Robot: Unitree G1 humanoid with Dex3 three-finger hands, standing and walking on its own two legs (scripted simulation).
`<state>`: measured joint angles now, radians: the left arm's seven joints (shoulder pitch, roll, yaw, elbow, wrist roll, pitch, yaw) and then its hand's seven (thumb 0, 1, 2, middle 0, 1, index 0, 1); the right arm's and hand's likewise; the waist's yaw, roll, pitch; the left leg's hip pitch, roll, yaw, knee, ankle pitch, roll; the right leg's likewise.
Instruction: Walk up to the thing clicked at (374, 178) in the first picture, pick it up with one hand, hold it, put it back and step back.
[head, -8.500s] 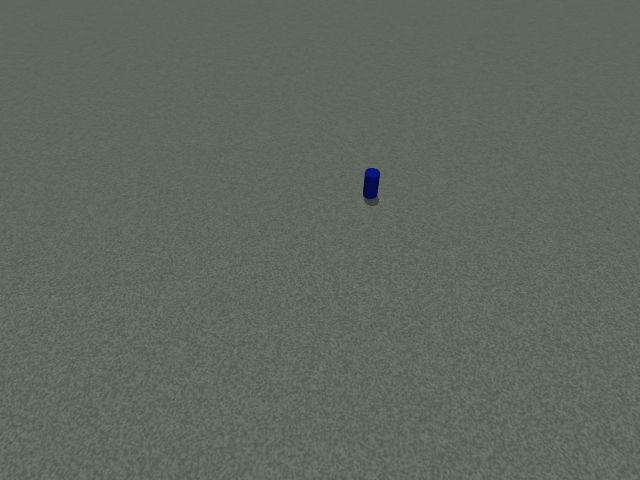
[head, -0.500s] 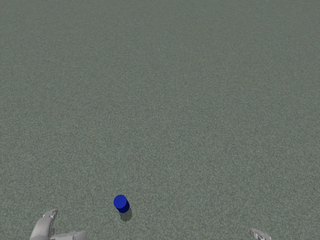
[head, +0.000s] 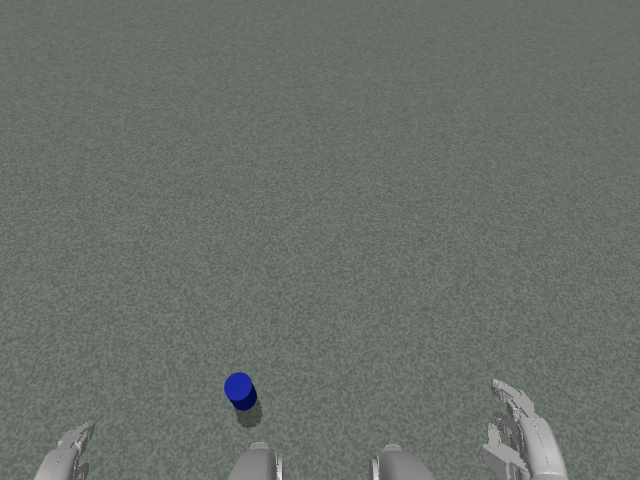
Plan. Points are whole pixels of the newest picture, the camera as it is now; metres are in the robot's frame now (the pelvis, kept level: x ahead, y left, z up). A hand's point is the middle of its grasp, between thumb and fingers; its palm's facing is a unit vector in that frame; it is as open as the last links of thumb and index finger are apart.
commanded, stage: go down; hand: left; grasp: from the side
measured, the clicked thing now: (241, 392) +0.37 +0.20 -0.63
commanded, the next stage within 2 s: none
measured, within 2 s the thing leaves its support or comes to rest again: neither
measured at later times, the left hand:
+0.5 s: hand (109, 426) +0.23 +0.33 -0.20, palm faces +0.17 -0.96 -0.24, open 17.3 cm
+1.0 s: hand (99, 401) +0.27 +0.38 -0.26, palm faces +0.20 -0.96 -0.17, open 16.7 cm
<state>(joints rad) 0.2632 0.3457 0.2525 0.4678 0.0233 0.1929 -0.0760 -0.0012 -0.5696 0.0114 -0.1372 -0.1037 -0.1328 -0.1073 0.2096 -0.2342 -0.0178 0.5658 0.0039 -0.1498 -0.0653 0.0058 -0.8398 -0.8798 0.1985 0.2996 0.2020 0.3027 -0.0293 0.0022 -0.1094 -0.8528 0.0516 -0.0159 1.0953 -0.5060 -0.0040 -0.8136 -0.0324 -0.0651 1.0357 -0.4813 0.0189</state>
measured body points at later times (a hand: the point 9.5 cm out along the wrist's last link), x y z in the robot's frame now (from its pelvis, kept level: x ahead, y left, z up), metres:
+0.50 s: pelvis -0.03 +0.00 -0.12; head +0.12 +0.04 +0.30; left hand +0.21 +0.38 -0.18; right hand +0.15 -0.26 -0.21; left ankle +0.01 +0.12 -0.66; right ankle +0.01 -0.14 -0.66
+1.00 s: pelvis -0.07 +0.00 -0.22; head +0.13 +0.04 +0.18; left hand +0.26 +0.43 -0.24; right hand +0.10 -0.28 -0.33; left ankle +0.01 +0.12 -0.66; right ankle +0.01 -0.14 -0.66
